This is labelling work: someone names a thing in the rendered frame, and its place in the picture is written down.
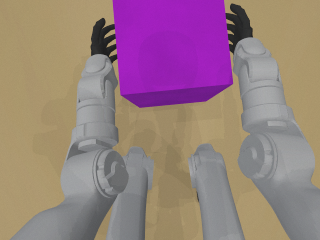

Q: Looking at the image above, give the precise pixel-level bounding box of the right robot shin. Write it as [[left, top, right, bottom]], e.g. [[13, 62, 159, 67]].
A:
[[194, 143, 227, 174]]

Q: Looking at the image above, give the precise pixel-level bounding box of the right robot hand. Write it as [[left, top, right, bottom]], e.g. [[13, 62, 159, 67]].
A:
[[225, 3, 253, 55]]

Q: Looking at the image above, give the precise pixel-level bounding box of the left robot hand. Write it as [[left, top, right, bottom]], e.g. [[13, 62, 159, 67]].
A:
[[90, 18, 118, 63]]

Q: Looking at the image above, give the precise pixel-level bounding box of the carton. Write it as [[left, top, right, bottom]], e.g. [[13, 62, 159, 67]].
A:
[[112, 0, 233, 108]]

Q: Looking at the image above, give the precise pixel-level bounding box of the right robot upper arm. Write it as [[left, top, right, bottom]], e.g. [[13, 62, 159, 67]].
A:
[[237, 131, 320, 240]]

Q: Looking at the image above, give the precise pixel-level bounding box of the right robot forearm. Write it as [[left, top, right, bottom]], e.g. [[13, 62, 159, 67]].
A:
[[232, 37, 309, 144]]

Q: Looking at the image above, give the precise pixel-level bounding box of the left robot forearm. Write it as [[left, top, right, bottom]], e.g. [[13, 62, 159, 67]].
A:
[[63, 54, 119, 165]]

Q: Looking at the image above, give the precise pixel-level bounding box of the left robot upper arm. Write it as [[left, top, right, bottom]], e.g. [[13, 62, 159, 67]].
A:
[[10, 148, 129, 240]]

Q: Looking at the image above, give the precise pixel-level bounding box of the robot left thigh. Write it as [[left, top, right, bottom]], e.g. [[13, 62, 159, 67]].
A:
[[105, 152, 154, 240]]

